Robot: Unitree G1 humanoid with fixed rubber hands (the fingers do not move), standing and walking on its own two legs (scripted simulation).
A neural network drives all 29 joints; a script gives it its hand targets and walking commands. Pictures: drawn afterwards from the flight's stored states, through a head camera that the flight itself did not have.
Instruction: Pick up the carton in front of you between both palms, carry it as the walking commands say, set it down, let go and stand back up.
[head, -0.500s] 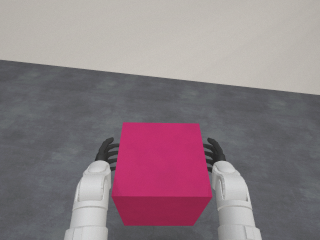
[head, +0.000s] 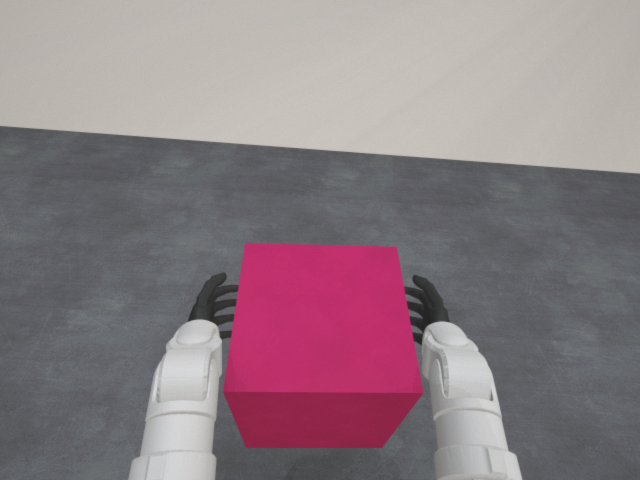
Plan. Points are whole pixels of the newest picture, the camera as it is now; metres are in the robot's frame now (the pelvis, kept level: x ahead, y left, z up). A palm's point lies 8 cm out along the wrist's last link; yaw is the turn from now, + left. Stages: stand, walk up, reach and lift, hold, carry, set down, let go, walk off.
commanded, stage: set down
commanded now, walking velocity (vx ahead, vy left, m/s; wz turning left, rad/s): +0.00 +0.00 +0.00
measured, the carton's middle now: (317, 351) +0.29 +0.00 -0.04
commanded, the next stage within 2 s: none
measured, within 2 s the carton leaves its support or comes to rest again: neither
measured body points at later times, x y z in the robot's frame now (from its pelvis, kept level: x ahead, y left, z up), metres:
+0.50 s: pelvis -0.03 +0.02 -0.04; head +0.10 +0.03 +0.39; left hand +0.36 +0.15 -0.09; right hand +0.35 -0.16 -0.08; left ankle +0.07 +0.11 -0.74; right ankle +0.00 -0.11 -0.74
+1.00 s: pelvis -0.03 +0.00 -0.16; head +0.20 +0.01 +0.22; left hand +0.41 +0.17 -0.25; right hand +0.42 -0.13 -0.25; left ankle +0.07 +0.12 -0.74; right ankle +0.00 -0.11 -0.74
